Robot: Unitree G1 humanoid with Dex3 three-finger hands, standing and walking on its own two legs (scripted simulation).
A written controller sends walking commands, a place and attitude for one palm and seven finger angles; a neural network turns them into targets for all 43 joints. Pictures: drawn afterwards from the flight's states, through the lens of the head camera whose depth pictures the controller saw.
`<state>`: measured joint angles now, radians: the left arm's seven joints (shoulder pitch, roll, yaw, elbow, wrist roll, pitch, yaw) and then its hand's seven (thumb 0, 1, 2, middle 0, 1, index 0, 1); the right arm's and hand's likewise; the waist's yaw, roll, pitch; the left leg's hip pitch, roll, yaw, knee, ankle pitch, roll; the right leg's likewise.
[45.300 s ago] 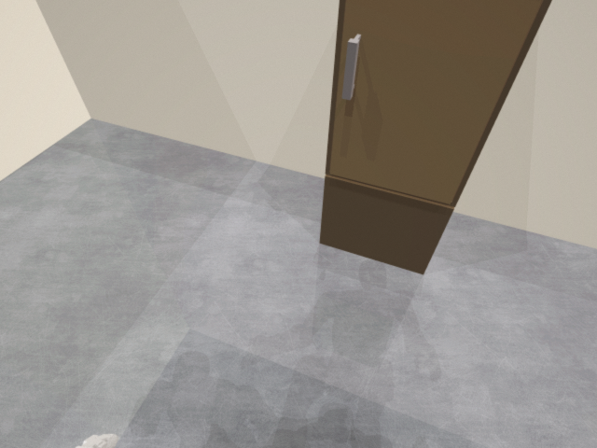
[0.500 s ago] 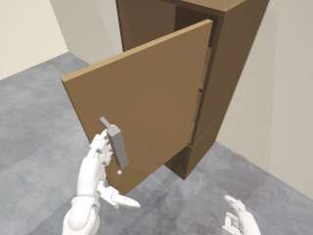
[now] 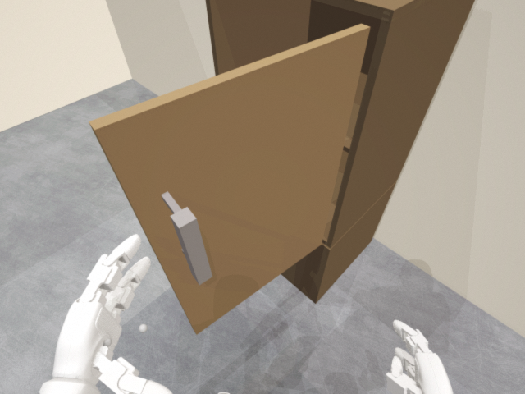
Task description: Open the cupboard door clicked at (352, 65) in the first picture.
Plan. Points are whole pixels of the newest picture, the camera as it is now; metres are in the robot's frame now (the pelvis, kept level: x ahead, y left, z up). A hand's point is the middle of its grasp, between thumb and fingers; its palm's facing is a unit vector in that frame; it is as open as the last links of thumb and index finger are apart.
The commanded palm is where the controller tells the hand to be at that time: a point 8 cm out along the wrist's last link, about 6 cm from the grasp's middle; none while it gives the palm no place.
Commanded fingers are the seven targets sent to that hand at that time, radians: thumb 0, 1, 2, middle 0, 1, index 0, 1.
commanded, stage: slide the hand sideways off the handle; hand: left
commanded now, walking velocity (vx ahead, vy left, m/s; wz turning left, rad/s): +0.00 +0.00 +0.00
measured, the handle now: (186, 239) +0.31 +0.14 +0.10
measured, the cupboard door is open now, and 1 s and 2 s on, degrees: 82 82 82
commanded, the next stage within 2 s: draw the hand back to the body in 0.16 s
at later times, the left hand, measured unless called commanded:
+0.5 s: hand (114, 327) +0.18 +0.19 +0.11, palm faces +0.02 -1.00 -0.06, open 16.3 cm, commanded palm +0.15 +0.25 +0.12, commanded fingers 0.00 -0.50 0.30 -0.15 -0.30 -0.15 -0.30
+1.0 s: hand (57, 303) +0.19 +0.24 +0.14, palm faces +0.27 -0.90 -0.34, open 14.5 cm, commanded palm +0.15 +0.29 +0.17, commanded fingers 0.00 0.13 0.57 -0.17 -0.30 -0.17 -0.30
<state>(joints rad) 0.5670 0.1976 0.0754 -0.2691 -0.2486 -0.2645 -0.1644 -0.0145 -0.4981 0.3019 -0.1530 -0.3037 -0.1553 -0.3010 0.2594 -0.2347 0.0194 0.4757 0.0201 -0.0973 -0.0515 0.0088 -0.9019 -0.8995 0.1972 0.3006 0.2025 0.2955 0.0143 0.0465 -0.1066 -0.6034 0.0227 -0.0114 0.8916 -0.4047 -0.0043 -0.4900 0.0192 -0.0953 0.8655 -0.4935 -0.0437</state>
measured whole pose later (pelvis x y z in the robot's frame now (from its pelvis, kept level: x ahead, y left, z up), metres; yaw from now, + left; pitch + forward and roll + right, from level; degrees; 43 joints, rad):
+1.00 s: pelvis +0.00 +0.02 +0.04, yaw -1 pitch -1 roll -1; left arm 0.58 0.31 0.18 -0.42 -0.08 -0.05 0.10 -0.01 -0.19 0.43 -0.16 -0.30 -0.17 -0.30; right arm 0.23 -0.22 0.05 0.56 0.01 -0.12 -0.11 0.01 -0.90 -0.90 0.20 0.30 0.20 0.30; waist 0.05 0.05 -0.03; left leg -0.31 0.01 0.02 0.61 -0.29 0.03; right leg -0.19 0.02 -0.06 0.54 -0.34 -0.01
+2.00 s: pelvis +0.02 +0.01 +0.05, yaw -2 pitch -4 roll +0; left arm 0.48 0.35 0.33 -0.39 -0.08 -0.07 0.11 0.01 0.89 0.90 -0.21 -0.30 -0.21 -0.30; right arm 0.19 -0.23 0.01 0.62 0.00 -0.05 -0.08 0.01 -0.90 -0.90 0.20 0.30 0.20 0.30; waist 0.06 0.06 0.02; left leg -0.13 0.02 0.04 0.42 -0.23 0.01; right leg -0.02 0.03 -0.03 0.35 -0.27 -0.03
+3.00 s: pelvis -0.14 +0.07 +0.04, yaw -3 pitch -1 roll -6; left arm 0.51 0.45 0.47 -0.54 -0.05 -0.23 0.17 0.01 0.89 0.90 -0.21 -0.30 -0.22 -0.30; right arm 0.20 -0.17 -0.01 0.62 -0.01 -0.10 -0.05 0.01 -0.90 -0.90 0.20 0.30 0.20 0.30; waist 0.00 0.03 0.03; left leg -0.45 0.04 0.04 0.43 0.01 0.08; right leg -0.34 0.09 -0.01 0.98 -0.51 0.00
